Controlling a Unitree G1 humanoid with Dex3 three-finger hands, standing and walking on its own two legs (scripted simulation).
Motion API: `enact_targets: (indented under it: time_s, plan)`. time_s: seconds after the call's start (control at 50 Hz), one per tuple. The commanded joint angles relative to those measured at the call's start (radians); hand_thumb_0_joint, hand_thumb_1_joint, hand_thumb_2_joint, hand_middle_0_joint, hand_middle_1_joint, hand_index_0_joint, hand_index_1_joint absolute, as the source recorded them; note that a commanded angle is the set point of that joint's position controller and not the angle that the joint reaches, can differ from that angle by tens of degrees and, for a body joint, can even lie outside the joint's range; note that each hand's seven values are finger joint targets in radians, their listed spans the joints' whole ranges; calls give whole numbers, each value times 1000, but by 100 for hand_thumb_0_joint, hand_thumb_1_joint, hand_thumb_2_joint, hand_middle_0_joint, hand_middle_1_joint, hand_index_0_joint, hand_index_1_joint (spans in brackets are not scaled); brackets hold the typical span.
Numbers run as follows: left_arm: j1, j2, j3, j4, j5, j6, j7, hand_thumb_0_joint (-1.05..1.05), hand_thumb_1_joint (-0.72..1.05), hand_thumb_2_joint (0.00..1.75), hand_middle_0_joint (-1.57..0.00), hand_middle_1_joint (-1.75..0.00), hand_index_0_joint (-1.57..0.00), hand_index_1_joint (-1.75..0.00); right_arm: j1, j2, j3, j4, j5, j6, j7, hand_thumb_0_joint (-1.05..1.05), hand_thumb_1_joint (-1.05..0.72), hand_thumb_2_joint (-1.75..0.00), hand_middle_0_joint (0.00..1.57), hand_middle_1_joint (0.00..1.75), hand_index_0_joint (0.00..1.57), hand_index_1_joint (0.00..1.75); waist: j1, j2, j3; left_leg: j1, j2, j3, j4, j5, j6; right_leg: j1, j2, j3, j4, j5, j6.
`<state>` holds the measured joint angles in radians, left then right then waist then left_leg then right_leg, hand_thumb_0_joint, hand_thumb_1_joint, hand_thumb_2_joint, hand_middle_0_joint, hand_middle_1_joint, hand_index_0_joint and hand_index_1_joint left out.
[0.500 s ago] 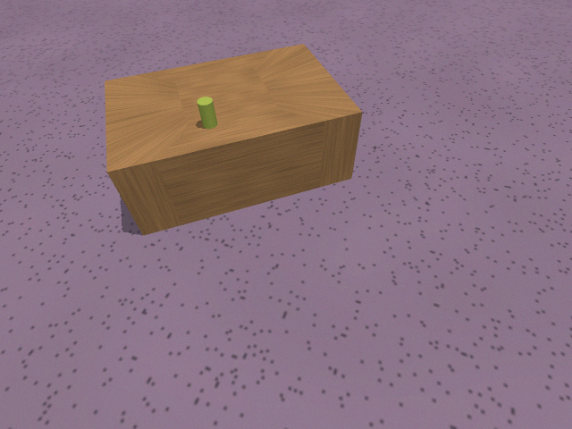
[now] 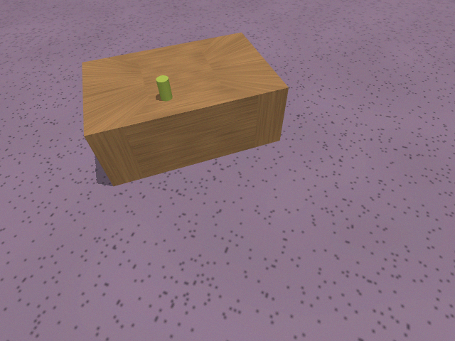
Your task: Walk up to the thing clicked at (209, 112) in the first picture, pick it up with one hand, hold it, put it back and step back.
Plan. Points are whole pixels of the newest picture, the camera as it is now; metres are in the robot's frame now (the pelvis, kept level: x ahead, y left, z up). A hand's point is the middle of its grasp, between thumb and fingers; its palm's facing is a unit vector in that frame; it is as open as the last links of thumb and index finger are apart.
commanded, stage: stand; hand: right
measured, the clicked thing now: (164, 88) +1.26 +0.39 -0.34
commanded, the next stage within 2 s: walk up in 0.62 s
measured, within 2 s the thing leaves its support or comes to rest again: neither
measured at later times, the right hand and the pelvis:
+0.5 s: hand out of the picture +0.08 -0.25 -0.16, palm faces -0.03 +0.94 -0.33, open 7.4 cm; pelvis +0.00 +0.00 +0.00, yaw +0 degrees
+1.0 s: hand (338, 316) +0.20 -0.19 -0.15, palm faces -0.17 +0.90 -0.41, open 7.4 cm; pelvis +0.08 +0.10 -0.03, yaw +10 degrees
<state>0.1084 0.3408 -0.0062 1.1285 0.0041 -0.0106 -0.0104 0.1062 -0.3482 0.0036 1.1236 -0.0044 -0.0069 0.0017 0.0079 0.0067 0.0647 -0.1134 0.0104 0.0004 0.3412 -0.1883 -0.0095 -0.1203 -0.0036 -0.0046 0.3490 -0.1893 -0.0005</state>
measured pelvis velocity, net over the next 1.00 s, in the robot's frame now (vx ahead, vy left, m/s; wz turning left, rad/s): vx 0.08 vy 0.10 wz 0.18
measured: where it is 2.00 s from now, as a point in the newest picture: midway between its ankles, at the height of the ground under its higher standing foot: (179, 284)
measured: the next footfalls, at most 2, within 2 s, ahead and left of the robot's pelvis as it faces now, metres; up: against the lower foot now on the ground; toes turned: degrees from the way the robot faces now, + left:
left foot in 0.98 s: +0.17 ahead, +0.27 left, +0.00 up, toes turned +16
right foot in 1.42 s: +0.42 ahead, +0.11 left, +0.00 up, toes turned +11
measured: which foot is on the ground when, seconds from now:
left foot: down 0.00-0.66, up 0.68-0.96, down 0.98-1.00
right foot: down 0.00-1.00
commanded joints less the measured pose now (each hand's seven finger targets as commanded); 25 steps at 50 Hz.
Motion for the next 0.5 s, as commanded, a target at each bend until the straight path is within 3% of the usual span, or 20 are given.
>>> enact_targets:
  time_s: [0.0, 0.18, 0.32, 0.48]
  plan:
    - [-36, 220, 44, -63, 3, -21, 19, 0, 90, 90, -20, -30, -20, -30, -34, -209, -37, -62, -3, -26, -12, 0, -90, -90, 20, 30, 20, 30, -6, -17, -101, 28, 119, -83, -46, 146, 36, 13, -125, 98, -55, 163, -26]
    - [-30, 218, 42, -60, 2, -20, 19, 0, 90, 90, -20, -30, -20, -30, -38, -209, -37, -60, -1, -24, -11, 0, -90, -90, 20, 30, 20, 30, -3, -8, -89, 20, 121, -88, -56, 134, 32, 16, -123, 95, -63, 141, -25]
    - [-41, 222, 45, -69, 3, -23, 21, 0, 90, 90, -20, -30, -20, -30, -33, -209, -38, -64, -2, -26, -12, 0, -90, -90, 20, 30, 20, 30, -7, -3, -109, 27, 120, -84, -56, 170, 32, 37, -128, 95, -58, 184, -27]
    - [-40, 221, 44, -69, 3, -20, 20, 0, 90, 90, -20, -30, -20, -30, -30, -209, -38, -63, -4, -25, -12, 0, -90, -90, 20, 30, 20, 30, -7, -9, -79, 8, 117, -84, -69, 137, 30, 19, -124, 94, -70, 148, -25]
